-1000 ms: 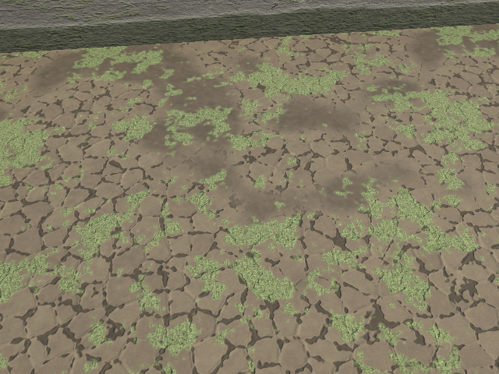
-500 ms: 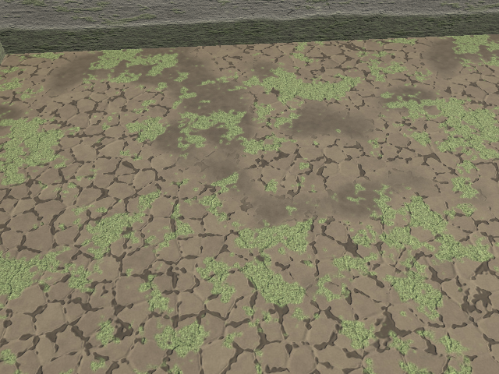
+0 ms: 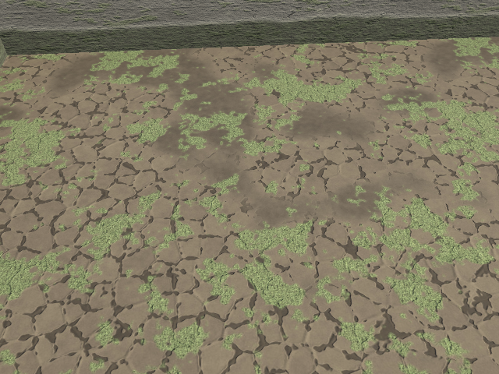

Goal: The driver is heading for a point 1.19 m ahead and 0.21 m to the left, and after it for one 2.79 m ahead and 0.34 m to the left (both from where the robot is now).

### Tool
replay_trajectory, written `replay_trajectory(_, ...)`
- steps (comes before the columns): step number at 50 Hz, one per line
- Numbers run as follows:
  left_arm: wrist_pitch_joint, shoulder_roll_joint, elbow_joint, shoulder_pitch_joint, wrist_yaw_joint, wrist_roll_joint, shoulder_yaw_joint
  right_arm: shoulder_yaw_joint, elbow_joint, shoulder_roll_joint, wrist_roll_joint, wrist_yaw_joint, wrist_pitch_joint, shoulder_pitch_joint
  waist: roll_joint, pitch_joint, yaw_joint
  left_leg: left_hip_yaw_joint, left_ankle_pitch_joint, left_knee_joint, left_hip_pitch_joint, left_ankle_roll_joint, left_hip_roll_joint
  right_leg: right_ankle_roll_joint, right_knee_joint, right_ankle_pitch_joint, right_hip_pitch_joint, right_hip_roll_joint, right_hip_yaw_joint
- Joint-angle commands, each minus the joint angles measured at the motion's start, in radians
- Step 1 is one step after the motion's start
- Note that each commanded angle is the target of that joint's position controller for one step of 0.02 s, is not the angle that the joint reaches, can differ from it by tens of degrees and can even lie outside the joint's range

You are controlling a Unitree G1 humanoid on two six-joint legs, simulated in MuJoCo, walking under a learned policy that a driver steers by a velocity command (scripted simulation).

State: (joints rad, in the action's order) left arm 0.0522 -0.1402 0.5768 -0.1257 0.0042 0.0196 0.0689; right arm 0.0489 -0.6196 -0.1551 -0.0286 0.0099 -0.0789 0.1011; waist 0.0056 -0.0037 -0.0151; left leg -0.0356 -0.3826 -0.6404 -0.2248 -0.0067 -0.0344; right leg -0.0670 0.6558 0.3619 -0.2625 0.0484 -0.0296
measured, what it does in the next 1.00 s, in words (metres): stands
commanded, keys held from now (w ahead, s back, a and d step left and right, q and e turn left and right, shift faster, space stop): w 1.00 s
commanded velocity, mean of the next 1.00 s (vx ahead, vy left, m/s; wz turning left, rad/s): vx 0.50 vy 0.00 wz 0.00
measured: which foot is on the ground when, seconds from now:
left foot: down 0.00-1.00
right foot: down 0.00-1.00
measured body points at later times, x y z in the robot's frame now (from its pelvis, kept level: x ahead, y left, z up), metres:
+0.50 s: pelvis +0.00 +0.00 +0.00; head -0.01 +0.00 +0.45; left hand +0.19 +0.19 -0.08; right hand +0.20 -0.20 -0.08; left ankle -0.02 +0.12 -0.72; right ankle +0.00 -0.08 -0.72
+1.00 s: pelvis +0.00 +0.00 +0.00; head -0.01 -0.01 +0.45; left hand +0.19 +0.19 -0.08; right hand +0.21 -0.20 -0.08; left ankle -0.02 +0.12 -0.72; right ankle +0.00 -0.08 -0.72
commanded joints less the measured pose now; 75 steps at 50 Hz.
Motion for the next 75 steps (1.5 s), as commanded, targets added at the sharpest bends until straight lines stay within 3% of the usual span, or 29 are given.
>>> replay_trajectory(1, -0.017, -0.065, -0.085, 0.065, -0.010, -0.007, -0.019, -0.016, 0.082, -0.057, -0.001, 0.003, 0.023, -0.070, 0.015, -0.066, 0.008, -0.043, 0.119, 0.070, 0.047, -0.012, 0.026, -0.014, -0.162, -0.152, -0.028, -0.099, 0.133)
replay_trajectory(7, -0.017, -0.057, -0.118, 0.133, 0.004, -0.001, -0.015, -0.016, 0.110, -0.067, 0.002, 0.000, 0.016, -0.131, 0.011, -0.002, -0.006, -0.058, 0.295, 0.060, -0.004, -0.010, 0.043, -0.011, -0.111, -0.327, -0.048, -0.097, 0.095)
replay_trajectory(9, -0.021, -0.057, -0.081, 0.038, -0.006, -0.001, -0.017, -0.020, 0.078, -0.064, -0.001, 0.003, 0.021, -0.059, 0.001, -0.129, 0.001, -0.049, 0.140, 0.058, 0.072, -0.014, 0.030, -0.013, -0.142, -0.177, -0.002, -0.098, 0.120)
replay_trajectory(11, -0.020, -0.056, -0.116, 0.128, 0.004, 0.001, -0.015, -0.015, 0.110, -0.065, 0.001, 0.001, 0.016, -0.128, 0.011, -0.014, -0.007, -0.060, 0.303, 0.059, 0.000, -0.011, 0.045, -0.011, -0.106, -0.330, -0.044, -0.095, 0.091)
replay_trajectory(13, -0.022, -0.058, -0.082, 0.039, -0.006, -0.002, -0.017, -0.021, 0.080, -0.064, -0.001, 0.004, 0.021, -0.062, -0.001, -0.131, 0.002, -0.048, 0.139, 0.055, 0.073, -0.014, 0.029, -0.012, -0.140, -0.182, -0.001, -0.099, 0.119)
replay_trajectory(15, -0.020, -0.055, -0.117, 0.129, 0.004, 0.001, -0.015, -0.015, 0.111, -0.064, 0.001, 0.001, 0.015, -0.130, 0.013, -0.014, -0.006, -0.059, 0.299, 0.056, 0.000, -0.010, 0.043, -0.011, -0.106, -0.331, -0.046, -0.096, 0.091)
replay_trajectory(17, -0.022, -0.057, -0.083, 0.040, -0.005, -0.002, -0.017, -0.021, 0.081, -0.063, -0.001, 0.003, 0.020, -0.064, 0.001, -0.132, 0.002, -0.048, 0.135, 0.053, 0.072, -0.013, 0.028, -0.013, -0.141, -0.182, -0.003, -0.100, 0.119)
replay_trajectory(19, -0.021, -0.054, -0.118, 0.130, 0.005, 0.000, -0.014, -0.016, 0.112, -0.063, 0.000, 0.000, 0.015, -0.132, 0.014, -0.014, -0.006, -0.059, 0.295, 0.055, -0.001, -0.009, 0.042, -0.011, -0.106, -0.330, -0.049, -0.098, 0.091)
replay_trajectory(21, -0.023, -0.056, -0.084, 0.040, -0.005, -0.002, -0.017, -0.021, 0.081, -0.062, -0.001, 0.003, 0.020, -0.066, 0.002, -0.132, 0.002, -0.049, 0.132, 0.052, 0.071, -0.012, 0.027, -0.013, -0.141, -0.179, -0.005, -0.102, 0.119)
replay_trajectory(24, -0.020, -0.055, -0.122, 0.133, 0.005, -0.001, -0.014, -0.016, 0.113, -0.066, 0.002, -0.001, 0.015, -0.137, 0.011, -0.003, -0.006, -0.060, 0.292, 0.054, -0.006, -0.009, 0.041, -0.012, -0.110, -0.324, -0.053, -0.099, 0.093)
replay_trajectory(27, -0.026, -0.054, -0.082, 0.031, -0.005, -0.001, -0.016, -0.021, 0.081, -0.060, -0.001, 0.003, 0.022, -0.061, -0.001, -0.153, 0.002, -0.052, 0.140, 0.052, 0.079, -0.012, 0.029, -0.011, -0.136, -0.179, 0.005, -0.099, 0.114)
replay_trajectory(30, -0.020, -0.054, -0.122, 0.134, 0.005, -0.002, -0.014, -0.016, 0.114, -0.065, 0.002, 0.000, 0.015, -0.142, 0.010, -0.001, -0.006, -0.061, 0.289, 0.053, -0.009, -0.009, 0.040, -0.012, -0.109, -0.324, -0.056, -0.101, 0.091)
replay_trajectory(33, -0.027, -0.053, -0.082, 0.031, -0.005, -0.001, -0.016, -0.021, 0.082, -0.059, -0.001, 0.003, 0.021, -0.062, 0.001, -0.154, 0.002, -0.053, 0.137, 0.050, 0.077, -0.012, 0.028, -0.011, -0.136, -0.178, 0.003, -0.101, 0.113)
replay_trajectory(36, -0.021, -0.054, -0.123, 0.134, 0.005, -0.002, -0.014, -0.016, 0.115, -0.064, 0.002, -0.001, 0.015, -0.143, 0.011, -0.001, -0.006, -0.062, 0.286, 0.051, -0.011, -0.008, 0.038, -0.012, -0.109, -0.322, -0.057, -0.102, 0.090)
replay_trajectory(43, -0.027, -0.054, -0.084, 0.031, -0.005, -0.002, -0.016, -0.020, 0.084, -0.057, -0.001, 0.004, 0.020, -0.066, 0.001, -0.151, 0.001, -0.054, 0.135, 0.048, 0.073, -0.011, 0.026, -0.011, -0.134, -0.178, 0.001, -0.103, 0.111)
replay_trajectory(46, -0.021, -0.053, -0.124, 0.133, 0.005, -0.002, -0.013, -0.016, 0.116, -0.063, 0.002, -0.001, 0.014, -0.144, 0.013, -0.002, -0.006, -0.063, 0.283, 0.049, -0.014, -0.007, 0.036, -0.012, -0.107, -0.321, -0.058, -0.103, 0.088)
replay_trajectory(48, -0.024, -0.053, -0.087, 0.035, -0.004, -0.001, -0.015, -0.020, 0.083, -0.059, -0.002, 0.002, 0.019, -0.069, 0.005, -0.132, 0.001, -0.056, 0.132, 0.047, 0.064, -0.011, 0.025, -0.013, -0.139, -0.171, -0.009, -0.104, 0.112)
replay_trajectory(50, -0.024, -0.052, -0.122, 0.125, 0.005, 0.002, -0.013, -0.015, 0.115, -0.062, 0.000, 0.000, 0.015, -0.137, 0.012, -0.016, -0.007, -0.066, 0.296, 0.050, -0.009, -0.008, 0.039, -0.011, -0.102, -0.321, -0.050, -0.100, 0.084)
replay_trajectory(52, -0.025, -0.055, -0.087, 0.033, -0.005, -0.002, -0.016, -0.021, 0.084, -0.060, -0.001, 0.003, 0.021, -0.071, 0.000, -0.136, 0.001, -0.056, 0.134, 0.046, 0.065, -0.012, 0.024, -0.012, -0.136, -0.174, -0.005, -0.104, 0.110)
replay_trajectory(54, -0.024, -0.052, -0.122, 0.125, 0.005, 0.002, -0.013, -0.015, 0.116, -0.061, 0.000, 0.000, 0.014, -0.139, 0.012, -0.015, -0.007, -0.067, 0.295, 0.048, -0.011, -0.008, 0.038, -0.011, -0.101, -0.323, -0.051, -0.101, 0.082)
replay_trajectory(56, -0.025, -0.054, -0.087, 0.033, -0.005, -0.002, -0.016, -0.021, 0.084, -0.060, -0.001, 0.003, 0.020, -0.071, 0.002, -0.136, 0.001, -0.056, 0.133, 0.044, 0.064, -0.011, 0.023, -0.012, -0.135, -0.176, -0.005, -0.105, 0.109)
replay_trajectory(58, -0.024, -0.052, -0.122, 0.124, 0.005, 0.002, -0.013, -0.015, 0.116, -0.061, 0.000, 0.000, 0.014, -0.139, 0.013, -0.016, -0.007, -0.067, 0.294, 0.047, -0.011, -0.008, 0.037, -0.011, -0.100, -0.324, -0.051, -0.102, 0.082)
replay_trajectory(60, -0.025, -0.054, -0.088, 0.032, -0.005, -0.002, -0.016, -0.021, 0.084, -0.060, -0.001, 0.003, 0.020, -0.071, 0.003, -0.136, 0.001, -0.056, 0.132, 0.043, 0.063, -0.011, 0.022, -0.013, -0.135, -0.177, -0.005, -0.106, 0.108)
replay_trajectory(62, -0.024, -0.052, -0.123, 0.124, 0.005, 0.001, -0.013, -0.015, 0.116, -0.061, 0.000, 0.000, 0.014, -0.139, 0.014, -0.016, -0.007, -0.067, 0.293, 0.046, -0.012, -0.007, 0.036, -0.012, -0.100, -0.324, -0.052, -0.103, 0.081)
replay_trajectory(64, -0.026, -0.054, -0.088, 0.032, -0.005, -0.002, -0.016, -0.021, 0.084, -0.059, -0.001, 0.003, 0.019, -0.072, 0.003, -0.136, 0.001, -0.057, 0.132, 0.042, 0.062, -0.011, 0.021, -0.013, -0.134, -0.177, -0.006, -0.107, 0.108)
replay_trajectory(66, -0.024, -0.052, -0.123, 0.123, 0.005, 0.001, -0.013, -0.015, 0.116, -0.061, 0.000, 0.000, 0.014, -0.140, 0.014, -0.016, -0.007, -0.067, 0.293, 0.045, -0.013, -0.007, 0.035, -0.012, -0.100, -0.323, -0.052, -0.104, 0.080)
replay_trajectory(68, -0.026, -0.054, -0.089, 0.031, -0.005, -0.002, -0.016, -0.021, 0.084, -0.059, -0.001, 0.003, 0.019, -0.072, 0.003, -0.137, 0.001, -0.057, 0.131, 0.041, 0.062, -0.011, 0.021, -0.013, -0.134, -0.176, -0.006, -0.108, 0.107)
replay_trajectory(70, -0.024, -0.051, -0.124, 0.122, 0.005, 0.002, -0.013, -0.015, 0.116, -0.061, 0.000, 0.000, 0.013, -0.141, 0.014, -0.016, -0.007, -0.068, 0.292, 0.044, -0.014, -0.007, 0.035, -0.012, -0.099, -0.323, -0.052, -0.104, 0.080)
replay_trajectory(75, -0.028, -0.045, -0.116, 0.095, 0.009, 0.011, -0.014, -0.020, 0.111, -0.069, -0.003, 0.000, 0.012, -0.130, 0.001, -0.071, -0.015, -0.075, 0.315, 0.034, 0.006, -0.011, 0.039, -0.010, -0.084, -0.346, -0.023, -0.104, 0.070)
Keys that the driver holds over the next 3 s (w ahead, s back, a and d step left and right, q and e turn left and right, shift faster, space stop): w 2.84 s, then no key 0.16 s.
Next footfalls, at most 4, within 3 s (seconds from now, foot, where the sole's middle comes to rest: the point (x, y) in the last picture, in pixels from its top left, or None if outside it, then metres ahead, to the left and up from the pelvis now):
none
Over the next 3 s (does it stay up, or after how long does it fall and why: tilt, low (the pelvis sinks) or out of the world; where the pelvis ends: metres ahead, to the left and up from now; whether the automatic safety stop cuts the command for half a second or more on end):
stays up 0.01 -0.01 0.00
